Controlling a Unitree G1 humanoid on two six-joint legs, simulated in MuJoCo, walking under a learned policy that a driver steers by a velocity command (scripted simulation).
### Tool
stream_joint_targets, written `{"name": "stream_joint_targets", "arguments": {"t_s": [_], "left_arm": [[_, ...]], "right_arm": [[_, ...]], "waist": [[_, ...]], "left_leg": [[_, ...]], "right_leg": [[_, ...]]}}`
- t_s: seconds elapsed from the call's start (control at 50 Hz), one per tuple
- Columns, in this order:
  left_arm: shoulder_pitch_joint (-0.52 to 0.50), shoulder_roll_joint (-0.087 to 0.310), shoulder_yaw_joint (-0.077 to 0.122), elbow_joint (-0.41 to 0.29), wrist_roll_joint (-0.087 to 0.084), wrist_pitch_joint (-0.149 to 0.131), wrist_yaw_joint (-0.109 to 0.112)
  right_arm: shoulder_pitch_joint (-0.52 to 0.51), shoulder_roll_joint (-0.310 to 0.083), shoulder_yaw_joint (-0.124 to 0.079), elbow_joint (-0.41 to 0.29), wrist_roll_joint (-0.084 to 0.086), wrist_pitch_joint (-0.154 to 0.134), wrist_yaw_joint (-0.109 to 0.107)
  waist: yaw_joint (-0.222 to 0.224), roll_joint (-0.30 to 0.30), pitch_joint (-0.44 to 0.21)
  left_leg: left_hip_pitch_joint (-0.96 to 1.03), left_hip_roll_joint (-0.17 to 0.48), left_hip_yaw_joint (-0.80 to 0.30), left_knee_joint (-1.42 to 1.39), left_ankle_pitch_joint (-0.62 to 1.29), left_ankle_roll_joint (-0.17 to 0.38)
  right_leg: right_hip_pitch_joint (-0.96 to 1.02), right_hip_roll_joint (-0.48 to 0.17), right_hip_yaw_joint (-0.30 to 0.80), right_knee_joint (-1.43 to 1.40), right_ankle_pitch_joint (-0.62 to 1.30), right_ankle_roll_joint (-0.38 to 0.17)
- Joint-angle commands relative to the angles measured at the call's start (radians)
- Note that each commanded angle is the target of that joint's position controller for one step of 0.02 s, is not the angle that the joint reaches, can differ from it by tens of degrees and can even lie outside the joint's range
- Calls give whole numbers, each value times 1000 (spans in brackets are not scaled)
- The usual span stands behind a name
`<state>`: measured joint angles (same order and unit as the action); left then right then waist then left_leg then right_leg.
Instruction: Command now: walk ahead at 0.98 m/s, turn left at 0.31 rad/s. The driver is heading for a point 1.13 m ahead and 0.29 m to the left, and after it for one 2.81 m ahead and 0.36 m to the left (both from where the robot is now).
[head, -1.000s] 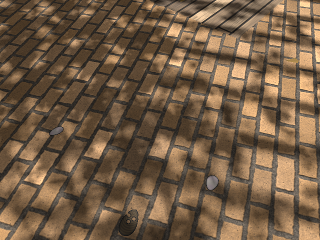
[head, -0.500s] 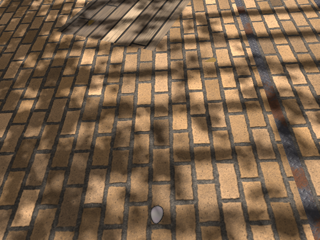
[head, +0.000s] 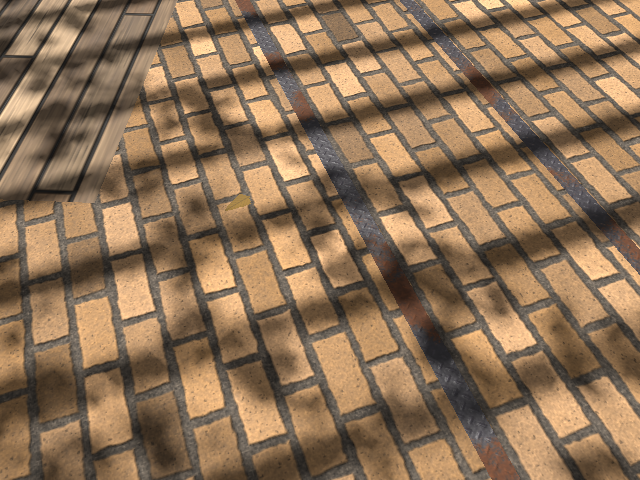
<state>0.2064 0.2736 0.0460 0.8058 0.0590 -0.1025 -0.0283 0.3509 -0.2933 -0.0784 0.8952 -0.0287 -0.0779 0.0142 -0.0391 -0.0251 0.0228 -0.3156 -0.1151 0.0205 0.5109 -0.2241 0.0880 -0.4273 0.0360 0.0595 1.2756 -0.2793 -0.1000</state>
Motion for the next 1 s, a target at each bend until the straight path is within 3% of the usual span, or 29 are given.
{"name": "stream_joint_targets", "arguments": {"t_s": [0.02,0.06,0.12,0.2,0.24,0.26,0.28,0.3,0.32,0.34,0.36,0.4,0.44,0.5,0.56,0.6,0.64,0.68,0.7,0.72,0.74,0.76,0.78,0.8,0.84,0.88,0.92,0.96,1.0], "left_arm": [[-39,12,-23,-133,27,0,-8],[-152,20,-40,-193,17,2,-16],[-282,6,-63,-237,-17,-3,-36],[-284,62,-44,-240,-21,-5,-8],[-92,115,-13,-189,-14,-15,18],[84,171,11,-162,-3,-21,40],[260,254,38,-145,31,-16,59],[227,279,51,-135,21,-4,49],[128,171,36,-149,8,2,44],[84,101,21,-144,-2,-1,38],[76,78,16,-126,3,-4,33],[113,50,8,-74,-14,-18,30],[140,24,4,-34,-37,-34,20],[113,41,6,-12,-38,-46,21],[116,91,13,8,-36,-48,28],[166,152,21,14,-35,-45,34],[191,213,36,12,-31,-19,51],[127,251,46,-20,-20,16,59],[100,234,49,-25,-24,20,53],[236,65,2,-83,-6,6,32],[199,123,1,-156,-36,-11,32],[127,155,1,-147,-44,-19,34],[109,145,-5,-146,-41,-15,34],[117,119,-15,-118,-27,0,33],[169,84,-21,-77,-20,50,15],[105,62,-20,-83,-34,70,-2],[-5,48,-21,-112,-54,69,-9],[-67,35,-23,-121,-61,56,-18],[-125,16,-31,-134,-60,46,-33]], "right_arm": [[67,-35,6,-18,15,-33,-2],[76,-61,1,-32,16,-38,-9],[61,-111,-20,-61,23,-40,-1],[148,-135,-27,-47,41,-31,7],[157,-171,-37,-40,40,-23,7],[117,-161,-37,-60,44,-28,11],[115,-20,-5,-104,58,-37,5],[158,-10,9,-156,81,-25,-3],[68,-55,3,-138,54,-5,-9],[-1,-54,2,-144,33,4,2],[-34,-38,2,-148,23,14,14],[-68,3,8,-175,0,43,35],[-143,21,16,-222,-5,65,48],[-245,10,30,-290,-7,67,69],[-355,-12,44,-330,-3,66,90],[-369,-18,50,-333,-2,64,93],[-275,-69,37,-304,-4,60,81],[95,-150,-5,-194,-7,51,56],[182,-200,-44,-151,20,64,30],[38,-299,-49,-187,-8,69,18],[69,-321,-60,-235,-7,82,5],[60,-253,-50,-215,-8,78,-12],[11,-200,-33,-199,-5,64,-20],[-28,-169,-21,-194,-10,42,-19],[-44,-104,6,-176,-2,-3,-16],[-13,-97,8,-138,4,-34,-4],[25,-95,6,-118,10,-48,9],[26,-77,15,-114,18,-59,15],[45,-77,23,-105,27,-74,7]], "waist": [[60,56,29],[56,41,74],[25,64,85],[-1,64,20],[91,48,-122],[181,50,-214],[217,-123,-367],[150,-307,-446],[136,-151,-262],[129,-59,-146],[109,-23,-91],[69,-68,-23],[50,-72,3],[16,-71,36],[16,-14,104],[11,-22,97],[-53,-65,17],[-227,-74,-168],[-262,61,-222],[-24,273,-200],[-84,202,-439],[-80,59,-265],[-20,-4,-110],[24,-64,-56],[85,-74,-1],[78,-38,80],[37,7,123],[22,14,118],[8,29,102]], "left_leg": [[110,267,-511,-321,-97,204],[18,259,-461,-383,-31,210],[-150,187,-347,-443,102,152],[88,212,-353,-281,440,99],[107,158,-304,53,642,58],[-54,119,-288,303,493,39],[-275,54,-196,641,-56,29],[-436,53,-127,845,-235,30],[-514,129,-110,883,-128,37],[-512,157,-100,839,-69,31],[-485,181,-98,811,-53,23],[-477,218,-91,785,-56,14],[-532,236,-74,775,-24,12],[-515,231,-31,663,134,16],[-376,192,83,390,255,46],[-257,126,166,294,247,81],[-127,53,197,252,174,113],[303,10,110,203,110,167],[566,36,-3,103,61,184],[682,276,-361,162,287,235],[820,402,-724,-88,-53,385],[658,420,-725,-245,-205,324],[466,398,-630,-268,-197,273],[305,365,-544,-271,-127,239],[58,318,-383,-331,-47,199],[22,271,-236,-381,54,151],[62,226,-104,-423,215,82],[106,172,35,-421,427,19],[153,188,98,-453,570,-9]], "right_leg": [[-265,-110,43,-111,-34,53],[-252,-130,7,-285,49,92],[47,-71,-66,-579,260,119],[132,-25,-69,-735,282,103],[389,5,-82,-778,177,76],[622,-112,16,-755,81,50],[865,-422,369,-808,-283,3],[868,-548,777,-981,-475,-71],[723,-479,664,-1005,-505,-58],[596,-432,486,-1004,-324,-44],[506,-395,368,-1022,-151,-32],[407,-349,191,-1045,32,-8],[405,-334,66,-1064,211,11],[351,-286,-129,-1109,401,38],[303,-236,-284,-1170,519,66],[351,-243,-339,-1085,949,88],[450,-271,-338,-895,1277,94],[336,-301,-296,-428,1283,61],[114,-153,-302,-18,682,77],[-240,-54,-232,355,-257,103],[-380,-29,-23,444,-183,102],[-448,-90,-19,365,-84,98],[-419,-143,-27,253,-32,90],[-337,-170,-21,202,-31,83],[-168,-211,10,85,-20,90],[-217,-212,18,-31,48,83],[-284,-185,8,-191,190,61],[-253,-139,-55,-357,341,33],[-189,-113,-130,-493,480,6]]}}
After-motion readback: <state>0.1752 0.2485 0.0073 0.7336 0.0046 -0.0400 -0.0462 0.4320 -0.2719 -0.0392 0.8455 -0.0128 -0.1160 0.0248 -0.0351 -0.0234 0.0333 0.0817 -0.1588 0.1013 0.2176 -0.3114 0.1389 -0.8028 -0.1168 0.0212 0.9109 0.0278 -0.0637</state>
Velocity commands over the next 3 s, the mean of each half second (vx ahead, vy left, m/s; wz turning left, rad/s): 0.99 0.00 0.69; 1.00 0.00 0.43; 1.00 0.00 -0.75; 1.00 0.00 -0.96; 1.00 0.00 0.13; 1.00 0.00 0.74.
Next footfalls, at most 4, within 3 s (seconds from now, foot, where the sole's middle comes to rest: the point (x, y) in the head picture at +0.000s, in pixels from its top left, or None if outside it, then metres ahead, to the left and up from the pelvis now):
0.26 right None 0.44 -0.13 -0.77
0.70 left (234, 360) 0.75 0.21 -0.77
1.16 right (188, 225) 1.17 0.36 -0.77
1.60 left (105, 139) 1.54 0.65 -0.77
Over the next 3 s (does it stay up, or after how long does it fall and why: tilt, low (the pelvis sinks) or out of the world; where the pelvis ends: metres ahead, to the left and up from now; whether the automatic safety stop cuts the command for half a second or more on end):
stays up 2.66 0.31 -0.01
